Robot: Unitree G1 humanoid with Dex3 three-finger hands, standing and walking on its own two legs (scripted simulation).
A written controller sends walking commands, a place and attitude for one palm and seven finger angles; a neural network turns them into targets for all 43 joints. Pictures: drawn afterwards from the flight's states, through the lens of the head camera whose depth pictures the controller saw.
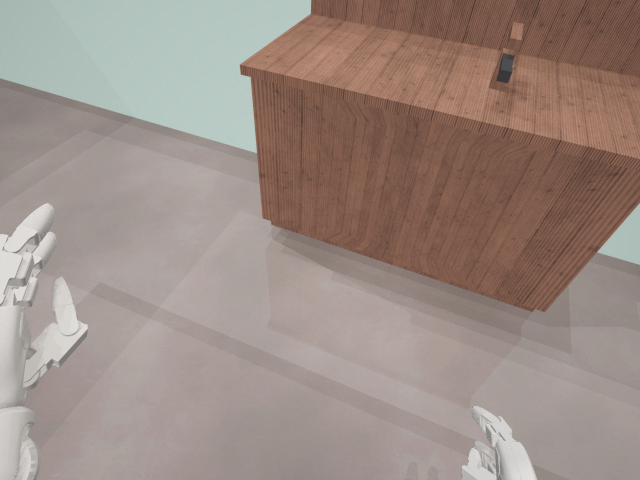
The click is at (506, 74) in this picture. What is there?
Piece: tap's lever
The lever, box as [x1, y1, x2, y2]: [496, 66, 512, 82]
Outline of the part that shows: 501,66 496,80 507,82 512,68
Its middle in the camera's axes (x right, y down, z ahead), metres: +0.46 -0.41 +0.97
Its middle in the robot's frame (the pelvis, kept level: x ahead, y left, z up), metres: +1.03 -0.40 +0.08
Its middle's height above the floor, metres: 0.85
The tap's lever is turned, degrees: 0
